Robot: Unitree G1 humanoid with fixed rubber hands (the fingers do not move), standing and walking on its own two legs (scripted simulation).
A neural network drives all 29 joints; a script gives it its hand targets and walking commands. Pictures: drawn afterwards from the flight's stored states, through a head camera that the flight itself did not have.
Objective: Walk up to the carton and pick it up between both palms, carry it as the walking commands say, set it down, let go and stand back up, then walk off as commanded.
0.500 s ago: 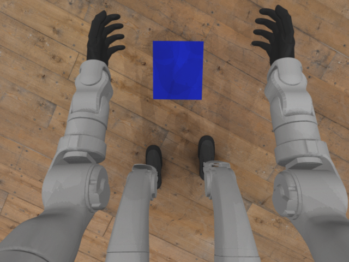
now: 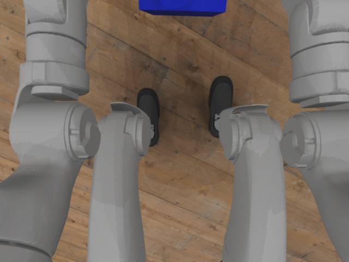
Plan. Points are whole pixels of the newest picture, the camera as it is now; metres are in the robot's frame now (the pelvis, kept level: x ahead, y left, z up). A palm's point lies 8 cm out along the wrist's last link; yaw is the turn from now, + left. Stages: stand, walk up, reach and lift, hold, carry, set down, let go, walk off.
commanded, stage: reach and lift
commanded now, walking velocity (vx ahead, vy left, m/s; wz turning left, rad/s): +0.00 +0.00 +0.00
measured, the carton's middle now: out of the picture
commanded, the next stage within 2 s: none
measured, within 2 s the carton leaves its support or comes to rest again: neither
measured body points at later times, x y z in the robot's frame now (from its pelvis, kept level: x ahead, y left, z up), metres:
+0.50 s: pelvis +0.00 +0.00 -0.10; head +0.40 +0.00 +0.09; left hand +0.57 +0.16 -0.32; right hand +0.57 -0.16 -0.32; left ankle +0.12 +0.12 -0.48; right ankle +0.16 -0.12 -0.48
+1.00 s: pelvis +0.01 +0.01 -0.14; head +0.40 +0.01 +0.06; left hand +0.57 +0.16 -0.35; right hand +0.57 -0.17 -0.35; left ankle +0.12 +0.12 -0.48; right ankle +0.16 -0.12 -0.48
